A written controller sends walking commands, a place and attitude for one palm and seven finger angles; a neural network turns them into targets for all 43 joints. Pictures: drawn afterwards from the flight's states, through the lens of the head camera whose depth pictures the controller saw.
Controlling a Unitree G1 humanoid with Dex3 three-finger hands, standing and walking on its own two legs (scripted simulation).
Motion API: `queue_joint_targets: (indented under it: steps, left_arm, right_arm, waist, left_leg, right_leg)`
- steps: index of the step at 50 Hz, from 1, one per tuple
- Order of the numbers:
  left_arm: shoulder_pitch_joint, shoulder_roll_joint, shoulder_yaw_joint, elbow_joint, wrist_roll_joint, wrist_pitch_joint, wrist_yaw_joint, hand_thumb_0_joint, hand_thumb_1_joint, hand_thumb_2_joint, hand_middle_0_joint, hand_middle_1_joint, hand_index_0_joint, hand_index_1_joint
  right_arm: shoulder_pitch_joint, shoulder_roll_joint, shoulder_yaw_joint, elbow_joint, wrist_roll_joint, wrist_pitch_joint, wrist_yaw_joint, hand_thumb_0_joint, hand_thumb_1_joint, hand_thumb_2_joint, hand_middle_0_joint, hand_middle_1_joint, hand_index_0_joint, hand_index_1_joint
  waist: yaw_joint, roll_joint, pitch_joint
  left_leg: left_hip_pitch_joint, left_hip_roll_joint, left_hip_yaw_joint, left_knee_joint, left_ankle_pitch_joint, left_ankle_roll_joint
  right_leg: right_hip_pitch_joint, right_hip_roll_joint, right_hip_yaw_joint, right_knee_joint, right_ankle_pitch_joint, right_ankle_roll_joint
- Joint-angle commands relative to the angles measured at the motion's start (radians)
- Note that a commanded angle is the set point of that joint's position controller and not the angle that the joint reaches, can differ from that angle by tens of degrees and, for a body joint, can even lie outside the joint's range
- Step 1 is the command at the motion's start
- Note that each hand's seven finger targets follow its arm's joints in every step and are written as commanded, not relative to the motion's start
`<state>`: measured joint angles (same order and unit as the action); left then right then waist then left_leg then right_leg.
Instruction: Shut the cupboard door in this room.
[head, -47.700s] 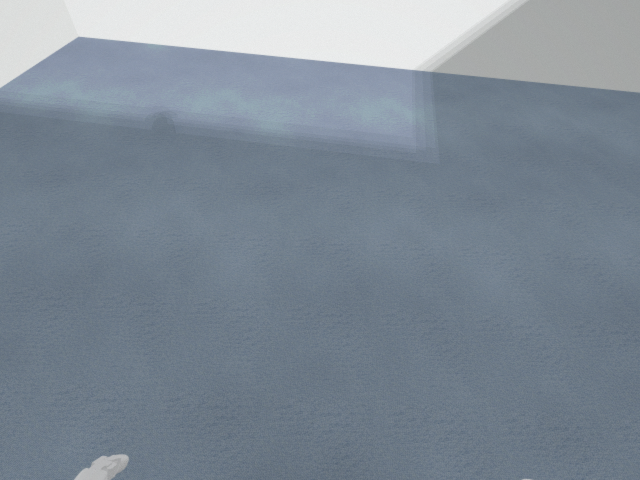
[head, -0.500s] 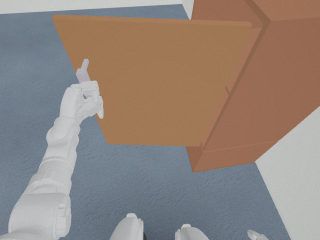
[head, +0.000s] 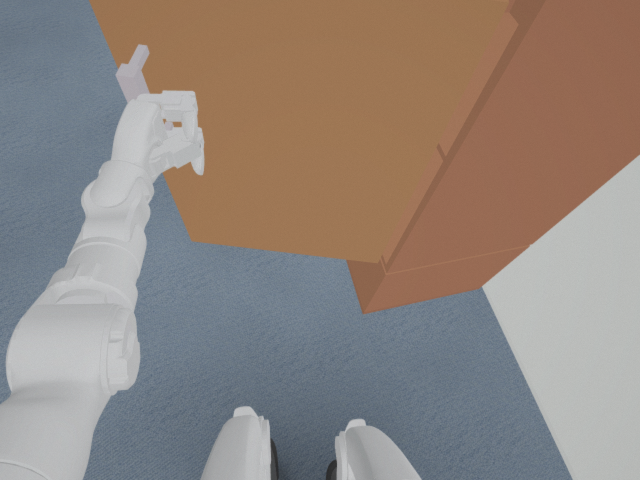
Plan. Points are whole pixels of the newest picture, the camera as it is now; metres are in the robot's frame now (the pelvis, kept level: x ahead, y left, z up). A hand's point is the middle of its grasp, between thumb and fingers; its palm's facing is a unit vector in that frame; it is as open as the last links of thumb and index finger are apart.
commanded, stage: push the door shut along its arc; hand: left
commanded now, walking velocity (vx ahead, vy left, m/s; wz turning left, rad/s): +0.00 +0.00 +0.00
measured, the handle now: (151, 106) +0.57 +0.19 +0.08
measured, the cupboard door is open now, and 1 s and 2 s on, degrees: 71 60 55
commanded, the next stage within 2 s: pull the fist back off the door in 0.94 s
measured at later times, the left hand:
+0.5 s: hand (219, 110) +0.56 +0.10 +0.09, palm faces -0.31 -0.95 -0.02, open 3.0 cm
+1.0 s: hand (245, 93) +0.59 +0.07 +0.09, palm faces -0.40 -0.92 -0.04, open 3.5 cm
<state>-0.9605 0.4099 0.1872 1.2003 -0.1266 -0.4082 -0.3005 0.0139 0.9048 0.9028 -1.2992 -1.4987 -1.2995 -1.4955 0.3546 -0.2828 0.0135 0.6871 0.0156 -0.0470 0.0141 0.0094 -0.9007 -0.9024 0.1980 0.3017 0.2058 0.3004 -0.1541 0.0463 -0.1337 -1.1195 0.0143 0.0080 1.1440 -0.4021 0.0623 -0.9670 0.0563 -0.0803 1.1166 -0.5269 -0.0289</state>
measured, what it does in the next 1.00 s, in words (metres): stands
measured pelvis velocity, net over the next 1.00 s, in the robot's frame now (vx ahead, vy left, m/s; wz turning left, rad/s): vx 0.00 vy -0.01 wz -0.03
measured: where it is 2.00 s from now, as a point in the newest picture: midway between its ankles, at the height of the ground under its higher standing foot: outside the picture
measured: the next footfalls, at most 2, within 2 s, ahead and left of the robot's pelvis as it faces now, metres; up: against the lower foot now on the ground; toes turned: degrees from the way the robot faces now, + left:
none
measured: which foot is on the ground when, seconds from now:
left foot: down 0.00-1.00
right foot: down 0.00-1.00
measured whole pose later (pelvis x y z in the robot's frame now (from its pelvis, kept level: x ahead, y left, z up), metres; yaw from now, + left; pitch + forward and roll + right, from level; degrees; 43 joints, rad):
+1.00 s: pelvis +0.00 -0.01 -0.04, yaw -2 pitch +30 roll -7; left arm -1.41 0.55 0.14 1.34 -0.05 -0.21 -0.40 0.03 1.01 1.00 -1.29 -1.50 -1.30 -1.50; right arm 0.35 -0.28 0.03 0.73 -0.03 -0.10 0.00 0.01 -0.90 -0.90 0.20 0.30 0.21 0.30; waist -0.25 0.06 -0.13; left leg -1.38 0.04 -0.03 1.31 -0.46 0.06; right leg -1.21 0.08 -0.12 1.26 -0.58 -0.04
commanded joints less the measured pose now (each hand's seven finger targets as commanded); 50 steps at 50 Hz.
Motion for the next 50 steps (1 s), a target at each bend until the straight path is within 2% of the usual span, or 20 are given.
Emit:
queue_joint_targets:
  steps: [1,3,4,6,8,10,13,16,19,21,22,24,25,29,35,37,39,45,48,50]
  left_arm:
    - [-0.562,0.169,0.044,-0.182,0.005,-0.048,-0.013,0.0,0.9,0.9,-1.3,-1.5,-1.3,-1.5]
    - [-0.587,0.221,0.081,-0.174,0.012,-0.033,-0.012,0.0,0.9,0.9,-1.3,-1.5,-1.3,-1.5]
    - [-0.584,0.235,0.091,-0.172,0.018,-0.03,-0.014,0.0,0.9,0.9,-1.3,-1.5,-1.3,-1.5]
    - [-0.599,0.229,0.086,-0.184,0.019,-0.03,-0.021,0.0,0.9,0.9,-1.3,-1.5,-1.3,-1.5]
    - [-0.595,0.241,0.095,-0.175,0.022,-0.025,-0.028,0.0,0.9,0.9,-1.3,-1.5,-1.3,-1.5]
    - [-0.626,0.27,0.112,-0.158,0.024,-0.017,-0.035,0.0,0.9,0.9,-1.3,-1.5,-1.3,-1.5]
    - [-0.617,0.325,0.141,-0.108,0.031,0.012,-0.052,0.0,0.9,0.9,-1.3,-1.5,-1.3,-1.5]
    - [-0.64,0.372,0.163,-0.107,0.039,0.021,-0.071,0.0,0.9,0.9,-1.3,-1.5,-1.3,-1.5]
    - [-0.654,0.375,0.149,-0.122,0.041,0.029,-0.099,0.0,0.9,0.9,-1.3,-1.5,-1.3,-1.5]
    - [-0.671,0.368,0.144,-0.148,0.035,0.027,-0.117,0.0,0.9,0.9,-1.3,-1.5,-1.3,-1.5]
    - [-0.674,0.325,0.108,-0.154,0.03,0.037,-0.126,0.0,0.9,0.9,-1.3,-1.5,-1.3,-1.5]
    - [-0.682,0.361,0.135,-0.146,0.027,0.052,-0.133,0.0,0.9,0.9,-1.3,-1.5,-1.3,-1.5]
    - [-0.705,0.36,0.132,-0.143,0.024,0.055,-0.135,0.0,0.9,0.9,-1.3,-1.5,-1.3,-1.5]
    - [-0.784,0.298,0.067,-0.108,0.028,0.082,-0.139,0.0,0.9,0.9,-1.3,-1.5,-1.3,-1.5]
    - [-0.88,0.21,0.007,-0.126,0.023,0.084,-0.14,0.0,0.9,0.9,-1.3,-1.5,-1.3,-1.5]
    - [-0.903,0.187,-0.011,-0.098,0.03,0.098,-0.139,0.0,0.9,0.9,-1.3,-1.5,-1.3,-1.5]
    - [-0.935,0.195,-0.01,-0.072,0.037,0.112,-0.132,0.0,0.9,0.9,-1.3,-1.5,-1.3,-1.5]
    - [-1.044,0.143,-0.049,-0.116,0.06,0.121,-0.117,0.0,0.9,0.9,-1.3,-1.5,-1.3,-1.5]
    - [-1.065,0.14,-0.052,-0.089,0.069,0.145,-0.114,0.0,0.9,0.9,-1.3,-1.5,-1.3,-1.5]
    - [-1.096,0.174,-0.032,-0.086,0.078,0.159,-0.109,0.0,0.9,0.9,-1.3,-1.5,-1.3,-1.5]
  right_arm:
    - [0.147,-0.194,-0.062,-0.056,0.003,-0.022,-0.01,0.0,-0.9,-0.9,0.2,0.3,0.2,0.3]
    - [0.161,-0.195,-0.06,-0.057,0.001,-0.016,-0.011,0.0,-0.9,-0.9,0.2,0.3,0.2,0.3]
    - [0.168,-0.194,-0.059,-0.061,-0.001,-0.014,-0.008,0.0,-0.9,-0.9,0.2,0.3,0.2,0.3]
    - [0.172,-0.191,-0.057,-0.069,-0.002,-0.012,-0.003,0.0,-0.9,-0.9,0.2,0.3,0.2,0.3]
    - [0.181,-0.192,-0.058,-0.069,-0.002,-0.006,-0.001,0.0,-0.9,-0.9,0.2,0.3,0.2,0.3]
    - [0.192,-0.194,-0.055,-0.068,-0.002,-0.003,-0.003,0.0,-0.9,-0.9,0.2,0.3,0.2,0.3]
    - [0.197,-0.195,-0.048,-0.073,0.002,0.004,-0.006,0.0,-0.9,-0.9,0.2,0.3,0.2,0.3]
    - [0.205,-0.196,-0.046,-0.072,0.001,0.004,-0.01,0.0,-0.9,-0.9,0.2,0.3,0.2,0.3]
    - [0.211,-0.193,-0.047,-0.069,-0.002,0.005,-0.012,0.0,-0.9,-0.9,0.2,0.3,0.2,0.3]
    - [0.217,-0.194,-0.05,-0.064,-0.003,0.003,-0.014,0.0,-0.9,-0.9,0.2,0.3,0.2,0.3]
    - [0.211,-0.192,-0.051,-0.063,-0.003,0.003,-0.011,0.0,-0.9,-0.9,0.2,0.3,0.2,0.3]
    - [0.216,-0.199,-0.052,-0.055,-0.004,0.002,-0.015,0.0,-0.9,-0.9,0.2,0.3,0.2,0.3]
    - [0.225,-0.2,-0.049,-0.052,-0.002,0.001,-0.018,0.0,-0.9,-0.9,0.2,0.3,0.2,0.3]
    - [0.217,-0.2,-0.047,-0.027,-0.003,-0.011,-0.023,0.0,-0.9,-0.9,0.2,0.3,0.2,0.3]
    - [0.222,-0.203,-0.05,0.003,-0.016,-0.037,-0.027,0.0,-0.9,-0.9,0.2,0.3,0.2,0.3]
    - [0.217,-0.205,-0.05,0.015,-0.019,-0.04,-0.031,0.0,-0.9,-0.9,0.2,0.3,0.2,0.3]
    - [0.218,-0.207,-0.046,0.021,-0.02,-0.047,-0.034,0.0,-0.9,-0.9,0.2,0.3,0.2,0.3]
    - [0.23,-0.204,-0.052,0.04,-0.033,-0.064,-0.032,0.0,-0.9,-0.9,0.2,0.3,0.2,0.3]
    - [0.233,-0.207,-0.053,0.043,-0.035,-0.063,-0.032,0.0,-0.9,-0.9,0.2,0.3,0.2,0.3]
    - [0.246,-0.207,-0.049,0.045,-0.04,-0.062,-0.032,0.0,-0.9,-0.9,0.2,0.3,0.2,0.3]
  waist:
    - [-0.063,0.11,-0.457]
    - [-0.069,0.104,-0.474]
    - [-0.059,0.115,-0.487]
    - [-0.062,0.14,-0.512]
    - [-0.066,0.121,-0.514]
    - [-0.08,0.096,-0.51]
    - [-0.082,0.064,-0.487]
    - [-0.082,0.092,-0.504]
    - [-0.087,0.103,-0.531]
    - [-0.082,0.142,-0.565]
    - [-0.092,0.155,-0.559]
    - [-0.092,0.135,-0.553]
    - [-0.104,0.122,-0.553]
    - [-0.132,0.143,-0.495]
    - [-0.158,0.207,-0.53]
    - [-0.174,0.182,-0.526]
    - [-0.182,0.175,-0.517]
    - [-0.202,0.264,-0.582]
    - [-0.212,0.248,-0.595]
    - [-0.212,0.255,-0.601]
  left_leg:
    - [0.622,0.042,-0.19,-0.116,0.145,-0.03]
    - [0.588,0.04,-0.173,-0.092,0.175,-0.024]
    - [0.587,0.039,-0.171,-0.089,0.195,-0.026]
    - [0.603,0.04,-0.171,-0.078,0.229,-0.027]
    - [0.591,0.04,-0.166,-0.068,0.244,-0.024]
    - [0.539,0.036,-0.151,-0.05,0.24,-0.015]
    - [0.435,0.03,-0.12,-0.03,0.215,-0.007]
    - [0.416,0.03,-0.108,-0.006,0.243,-0.004]
    - [0.404,0.029,-0.102,0.013,0.267,-0.003]
    - [0.463,0.03,-0.107,0.018,0.317,-0.005]
    - [0.481,0.029,-0.11,0.015,0.314,-0.005]
    - [0.47,0.031,-0.111,0.02,0.307,-0.004]
    - [0.474,0.028,-0.112,0.021,0.318,0.002]
    - [0.465,0.035,-0.121,0.03,0.27,0.001]
    - [0.583,0.04,-0.155,0.042,0.342,0.002]
    - [0.574,0.043,-0.16,0.051,0.319,0.001]
    - [0.538,0.042,-0.159,0.06,0.291,0.003]
    - [0.634,0.049,-0.198,0.077,0.365,0.001]
    - [0.618,0.049,-0.198,0.091,0.338,-0.002]
    - [0.605,0.045,-0.199,0.089,0.352,0.0]
  right_leg:
    - [-0.157,-0.003,0.05,-0.144,0.158,-0.015]
    - [-0.134,0.0,0.056,-0.14,0.177,-0.014]
    - [-0.122,0.001,0.056,-0.136,0.186,-0.015]
    - [-0.129,0.004,0.057,-0.129,0.205,-0.015]
    - [-0.118,0.007,0.06,-0.132,0.219,-0.013]
    - [-0.098,0.012,0.065,-0.127,0.229,-0.01]
    - [-0.038,0.014,0.085,-0.133,0.245,-0.004]
    - [-0.025,0.013,0.093,-0.123,0.286,-0.002]
    - [-0.004,0.015,0.104,-0.117,0.325,0.0]
    - [-0.025,0.017,0.095,-0.107,0.353,-0.002]
    - [-0.045,0.019,0.09,-0.113,0.344,-0.003]
    - [-0.041,0.021,0.089,-0.116,0.339,-0.003]
    - [-0.052,0.025,0.083,-0.111,0.341,-0.004]
    - [-0.125,0.023,0.075,-0.116,0.279,-0.001]
    - [-0.254,0.028,0.042,-0.09,0.245,-0.01]
    - [-0.276,0.027,0.037,-0.087,0.231,-0.008]
    - [-0.28,0.028,0.036,-0.08,0.217,-0.008]
    - [-0.393,0.029,0.02,-0.036,0.205,-0.01]
    - [-0.404,0.029,0.015,-0.031,0.204,-0.01]
    - [-0.396,0.033,0.012,-0.022,0.205,-0.013]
